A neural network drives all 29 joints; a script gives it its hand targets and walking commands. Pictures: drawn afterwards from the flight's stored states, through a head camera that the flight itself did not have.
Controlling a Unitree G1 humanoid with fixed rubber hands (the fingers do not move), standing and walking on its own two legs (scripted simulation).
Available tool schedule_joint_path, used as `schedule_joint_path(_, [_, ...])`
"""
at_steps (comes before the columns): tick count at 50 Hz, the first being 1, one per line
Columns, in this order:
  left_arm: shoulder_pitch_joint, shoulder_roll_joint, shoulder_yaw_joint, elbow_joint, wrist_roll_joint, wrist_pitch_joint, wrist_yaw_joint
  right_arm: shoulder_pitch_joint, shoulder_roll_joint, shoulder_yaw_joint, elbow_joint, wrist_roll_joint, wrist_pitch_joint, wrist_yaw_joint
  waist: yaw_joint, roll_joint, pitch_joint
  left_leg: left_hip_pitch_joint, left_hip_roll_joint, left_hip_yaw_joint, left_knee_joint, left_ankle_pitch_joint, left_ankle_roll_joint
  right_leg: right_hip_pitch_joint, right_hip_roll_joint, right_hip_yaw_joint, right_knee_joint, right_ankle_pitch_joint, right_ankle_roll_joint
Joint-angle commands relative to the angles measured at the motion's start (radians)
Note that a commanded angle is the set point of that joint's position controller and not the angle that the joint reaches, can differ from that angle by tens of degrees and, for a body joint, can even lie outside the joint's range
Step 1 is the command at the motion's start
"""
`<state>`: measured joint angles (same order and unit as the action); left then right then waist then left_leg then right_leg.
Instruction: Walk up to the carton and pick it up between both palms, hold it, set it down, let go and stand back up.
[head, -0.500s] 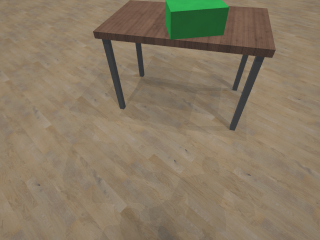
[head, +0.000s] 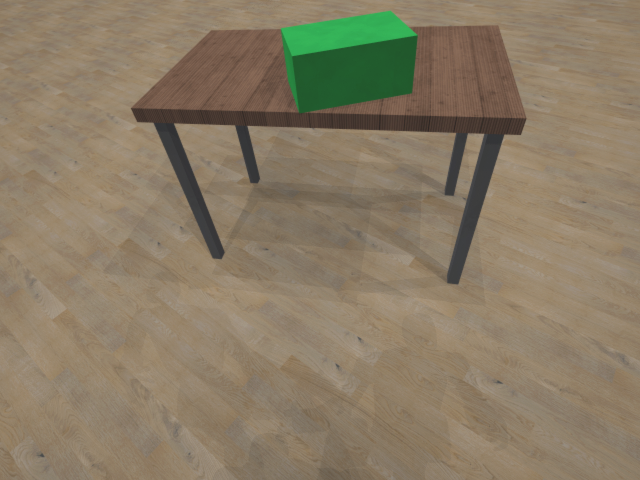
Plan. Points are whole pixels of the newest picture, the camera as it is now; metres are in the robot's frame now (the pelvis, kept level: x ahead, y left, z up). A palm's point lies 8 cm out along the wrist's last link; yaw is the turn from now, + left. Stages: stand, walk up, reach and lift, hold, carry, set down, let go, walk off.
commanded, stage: walk up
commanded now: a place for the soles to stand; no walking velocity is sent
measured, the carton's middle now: (346, 60) +1.14 -0.05 +0.04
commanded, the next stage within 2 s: none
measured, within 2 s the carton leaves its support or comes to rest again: neither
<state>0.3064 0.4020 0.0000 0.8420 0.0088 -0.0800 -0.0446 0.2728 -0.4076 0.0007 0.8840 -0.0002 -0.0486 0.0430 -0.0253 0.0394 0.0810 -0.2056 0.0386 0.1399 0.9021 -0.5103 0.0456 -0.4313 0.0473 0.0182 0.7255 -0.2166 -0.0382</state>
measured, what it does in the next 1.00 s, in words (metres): walks ahead: left foot, then right foot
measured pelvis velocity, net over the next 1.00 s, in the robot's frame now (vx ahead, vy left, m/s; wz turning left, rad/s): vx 0.22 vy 0.04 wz -0.06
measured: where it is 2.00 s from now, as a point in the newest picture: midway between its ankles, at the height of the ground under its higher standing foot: outside the picture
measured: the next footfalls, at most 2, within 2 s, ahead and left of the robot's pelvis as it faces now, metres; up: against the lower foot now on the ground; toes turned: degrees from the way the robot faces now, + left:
left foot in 0.34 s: +0.21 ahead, +0.14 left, +0.00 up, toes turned +6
right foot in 0.92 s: +0.35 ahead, -0.04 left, +0.00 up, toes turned +0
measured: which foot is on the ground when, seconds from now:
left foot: up 0.00-0.32, down 0.34-0.94, up 0.96-1.00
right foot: down 0.00-0.36, up 0.38-0.90, down 0.92-1.00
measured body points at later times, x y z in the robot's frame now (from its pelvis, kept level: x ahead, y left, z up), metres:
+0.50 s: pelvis +0.12 +0.08 +0.02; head +0.14 +0.09 +0.47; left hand +0.17 +0.39 -0.11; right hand +0.18 -0.25 -0.08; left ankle +0.17 +0.13 -0.71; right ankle +0.10 -0.08 -0.64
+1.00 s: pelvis +0.22 +0.04 +0.00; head +0.22 +0.02 +0.45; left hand +0.30 +0.35 -0.10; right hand +0.27 -0.26 -0.13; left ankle +0.18 +0.13 -0.68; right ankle +0.31 -0.04 -0.71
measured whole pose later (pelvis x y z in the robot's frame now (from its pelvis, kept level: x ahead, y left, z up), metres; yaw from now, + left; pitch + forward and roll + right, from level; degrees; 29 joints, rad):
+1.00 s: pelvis +0.22 +0.04 +0.00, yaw -4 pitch -5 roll +1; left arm 0.31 0.39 0.00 0.86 0.01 -0.04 -0.02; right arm 0.25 -0.39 0.00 0.87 0.00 -0.02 0.03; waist -0.02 0.03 0.10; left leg -0.26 0.01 0.14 0.95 -0.53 0.06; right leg -0.41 0.07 0.03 0.71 -0.22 -0.07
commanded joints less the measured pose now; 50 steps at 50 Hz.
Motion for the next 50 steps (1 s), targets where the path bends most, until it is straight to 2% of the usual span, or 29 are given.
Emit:
schedule_joint_path(1, [0.141, 0.352, 0.129, -0.035, -0.016, -0.016, 0.053, -0.084, -0.247, -0.098, -0.118, -0.015, 0.007, -0.012, 0.08, -0.142, 0.018, -0.525, -0.006, -0.249, 0.313, -0.074, -0.004, 0.311, -0.372, 0.872, -0.527, -0.629, -0.27])
schedule_joint_path(2, [0.102, 0.336, 0.124, -0.034, -0.02, -0.013, 0.052, -0.066, -0.237, -0.094, -0.115, -0.011, 0.011, -0.015, 0.065, -0.136, 0.093, -0.479, 0.027, -0.242, 0.24, -0.025, 0.005, 0.191, -0.328, 0.741, -0.521, -0.586, -0.223])
schedule_joint_path(4, [0.084, 0.304, 0.121, -0.026, -0.008, -0.011, 0.049, -0.03, -0.239, -0.115, -0.107, -0.019, 0.009, -0.003, 0.018, -0.088, 0.082, -0.379, 0.029, -0.232, 0.189, 0.052, 0.004, 0.096, -0.269, 0.624, -0.512, -0.461, -0.146])
schedule_joint_path(5, [0.081, 0.313, 0.128, -0.03, -0.01, -0.018, 0.049, -0.023, -0.235, -0.112, -0.106, -0.024, 0.011, 0.004, 0.034, -0.109, 0.063, -0.339, 0.04, -0.204, 0.164, 0.109, 0.011, 0.06, -0.258, 0.564, -0.505, -0.445, -0.111])
schedule_joint_path(7, [0.095, 0.306, 0.122, -0.022, -0.006, -0.027, 0.049, -0.016, -0.231, -0.114, -0.102, -0.026, 0.015, 0.011, 0.037, -0.086, 0.027, -0.366, 0.034, -0.23, 0.095, 0.146, -0.011, 0.134, -0.243, 0.534, -0.48, -0.419, -0.11])
schedule_joint_path(10, [0.117, 0.309, 0.118, -0.018, 0.002, -0.03, 0.045, -0.087, -0.215, -0.115, -0.121, -0.032, 0.001, 0.011, 0.067, -0.169, 0.02, -0.408, 0.056, -0.203, -0.014, 0.114, -0.029, 0.157, -0.259, 0.51, -0.448, -0.432, -0.21])
schedule_joint_path(12, [0.112, 0.329, 0.113, -0.011, 0.005, -0.03, 0.042, -0.112, -0.219, -0.113, -0.121, -0.034, -0.007, 0.012, 0.075, -0.111, 0.037, -0.419, 0.042, -0.196, -0.025, 0.103, -0.012, 0.141, -0.3, 0.571, -0.453, -0.403, -0.226])
schedule_joint_path(13, [0.116, 0.337, 0.117, -0.004, 0.006, -0.027, 0.041, -0.095, -0.224, -0.119, -0.119, -0.031, -0.01, 0.013, 0.068, -0.132, -0.004, -0.396, 0.051, -0.197, -0.054, 0.124, -0.017, 0.155, -0.301, 0.561, -0.448, -0.446, -0.224])
schedule_joint_path(15, [0.034, 0.342, 0.115, -0.029, 0.005, -0.027, 0.043, -0.077, -0.233, -0.123, -0.117, -0.027, -0.021, 0.008, 0.033, -0.117, -0.012, -0.288, 0.06, -0.206, -0.14, 0.126, -0.01, 0.134, -0.305, 0.526, -0.372, -0.251, -0.207])
schedule_joint_path(17, [-0.037, 0.31, 0.098, -0.038, 0.001, -0.02, 0.044, 0.056, -0.237, -0.129, -0.084, -0.029, -0.043, -0.003, -0.048, -0.096, -0.074, 0.016, 0.056, -0.177, -0.368, 0.24, 0.004, -0.004, -0.244, 0.358, -0.19, -0.09, -0.148])
schedule_joint_path(18, [-0.033, 0.219, 0.067, -0.039, -0.006, -0.015, 0.039, 0.175, -0.283, -0.151, -0.042, -0.036, -0.054, -0.015, -0.103, 0.086, -0.129, 0.216, 0.1, -0.31, -0.551, 0.114, 0.007, -0.142, -0.105, 0.199, 0.072, -0.061, -0.075])
schedule_joint_path(19, [0.045, 0.107, 0.035, -0.032, -0.008, -0.012, 0.037, 0.174, -0.339, -0.173, -0.052, -0.047, -0.052, -0.027, -0.086, 0.317, -0.176, 0.362, 0.305, -0.543, -0.626, -0.066, 0.019, -0.309, 0.042, 0.067, 0.325, -0.286, -0.016])
schedule_joint_path(20, [0.067, 0.198, 0.047, -0.013, -0.005, -0.005, 0.046, 0.133, -0.363, -0.174, -0.078, -0.022, -0.052, -0.033, -0.068, 0.179, -0.142, 0.295, 0.417, -0.727, -0.737, -0.23, 0.036, -0.402, 0.028, 0.037, 0.417, -0.287, 0.004])
schedule_joint_path(22, [0.09, 0.274, 0.076, 0.039, -0.012, 0.007, 0.039, 0.074, -0.354, -0.16, -0.081, -0.008, -0.05, -0.023, -0.032, 0.04, -0.044, 0.151, 0.366, -0.663, -0.771, -0.249, -0.052, -0.312, -0.035, 0.12, 0.468, -0.157, 0.014])
schedule_joint_path(23, [0.107, 0.264, 0.077, 0.055, -0.017, 0.012, 0.032, 0.026, -0.313, -0.149, -0.077, -0.014, -0.05, -0.028, 0.004, 0.029, 0.009, 0.08, 0.296, -0.505, -0.755, -0.117, -0.08, -0.275, -0.067, 0.121, 0.453, -0.079, 0.02])
schedule_joint_path(26, [0.099, 0.222, 0.086, 0.041, -0.022, 0.01, 0.025, 0.055, -0.238, -0.125, -0.081, -0.016, -0.053, -0.028, -0.003, 0.063, -0.053, 0.179, 0.204, -0.27, -0.619, 0.305, -0.051, -0.242, -0.091, 0.067, 0.379, -0.032, 0.032])
schedule_joint_path(28, [0.06, 0.193, 0.079, 0.036, -0.018, 0.014, 0.026, 0.122, -0.233, -0.125, -0.041, -0.018, -0.052, -0.031, -0.014, 0.099, -0.068, 0.239, 0.194, -0.214, -0.571, 0.531, -0.04, -0.233, -0.073, 0.058, 0.361, -0.045, 0.028])
schedule_joint_path(29, [0.056, 0.182, 0.069, 0.036, -0.02, 0.019, 0.026, 0.129, -0.237, -0.129, -0.042, -0.01, -0.046, -0.03, -0.023, 0.124, -0.082, 0.268, 0.195, -0.204, -0.588, 0.526, -0.092, -0.227, -0.074, 0.071, 0.358, 0.006, 0.024])
schedule_joint_path(32, [0.051, 0.203, 0.065, 0.031, -0.015, 0.031, 0.032, 0.092, -0.227, -0.125, -0.075, -0.009, -0.039, -0.036, -0.02, 0.007, -0.034, 0.244, 0.207, -0.166, -0.584, 0.636, -0.093, -0.242, -0.064, 0.051, 0.329, 0.014, 0.026])
schedule_joint_path(34, [0.019, 0.164, 0.06, 0.017, -0.016, 0.03, 0.03, 0.113, -0.224, -0.125, -0.067, -0.011, -0.044, -0.034, -0.023, 0.072, -0.011, 0.222, 0.221, -0.182, -0.622, 0.617, -0.048, -0.237, -0.08, 0.057, 0.275, 0.037, 0.023])
schedule_joint_path(37, [-0.028, 0.164, 0.05, -0.015, -0.007, 0.032, 0.039, 0.079, -0.228, -0.122, -0.066, -0.013, -0.036, -0.037, -0.034, 0.021, 0.027, 0.229, 0.274, -0.184, -0.57, 0.687, 0.067, -0.258, -0.087, 0.037, 0.165, -0.028, 0.032])
schedule_joint_path(42, [-0.018, 0.149, 0.038, -0.032, 0.007, 0.016, 0.039, 0.005, -0.225, -0.119, -0.089, -0.007, -0.014, -0.045, -0.016, 0.077, -0.064, 0.236, 0.254, -0.093, -0.401, 0.824, 0.077, -0.107, -0.074, -0.057, -0.042, 0.004, 0.012])
schedule_joint_path(44, [0.043, 0.15, 0.05, -0.012, 0.01, 0.011, 0.045, -0.061, -0.227, -0.12, -0.107, 0.002, -0.003, -0.045, 0.024, 0.026, -0.126, 0.14, 0.237, -0.071, -0.293, 0.699, 0.101, 0.106, -0.042, -0.078, -0.172, 0.102, -0.016])
schedule_joint_path(45, [0.087, 0.167, 0.055, 0.009, 0.01, 0.007, 0.057, -0.064, -0.205, -0.101, -0.11, 0.008, 0.0, -0.048, 0.053, 0.005, -0.159, 0.077, 0.187, -0.047, -0.168, 0.729, 0.058, 0.185, -0.013, -0.045, -0.22, 0.149, -0.049])
schedule_joint_path(46, [0.127, 0.222, 0.08, 0.015, 0.011, 0.002, 0.062, -0.05, -0.189, -0.092, -0.115, 0.006, -0.002, -0.044, 0.08, -0.054, -0.155, -0.063, 0.11, -0.023, -0.028, 0.63, 0.019, 0.3, -0.044, 0.09, -0.236, 0.332, -0.097])
schedule_joint_path(47, [0.148, 0.277, 0.102, 0.014, 0.014, 0.007, 0.073, -0.023, -0.129, -0.079, -0.12, 0.017, 0.006, -0.041, 0.068, -0.269, -0.182, -0.244, -0.028, -0.026, 0.147, 0.15, -0.018, 0.404, -0.243, 0.417, -0.253, 0.387, -0.171])
schedule_joint_path(48, [0.069, 0.301, 0.09, -0.036, 0.001, 0.02, 0.077, 0.004, -0.161, -0.081, -0.112, 0.014, 0.034, -0.05, 0.043, -0.256, -0.12, -0.249, -0.079, -0.146, 0.236, -0.12, -0.03, 0.219, -0.329, 0.672, -0.379, 0.165, -0.275])
schedule_joint_path(49, [0.009, 0.34, 0.104, -0.051, -0.01, 0.031, 0.081, 0.017, -0.198, -0.083, -0.094, 0.007, 0.046, -0.06, 0.043, -0.258, -0.02, -0.222, -0.039, -0.187, 0.261, -0.189, -0.035, 0.044, -0.36, 0.7, -0.442, -0.044, -0.309])
schedule_joint_path(50, [-0.026, 0.301, 0.101, -0.059, -0.001, 0.037, 0.081, -0.018, -0.194, -0.093, -0.096, 0.0, 0.053, -0.058, 0.032, -0.2, 0.064, -0.238, -0.034, -0.207, 0.238, -0.163, -0.024, -0.041, -0.313, 0.67, -0.473, -0.211, -0.268])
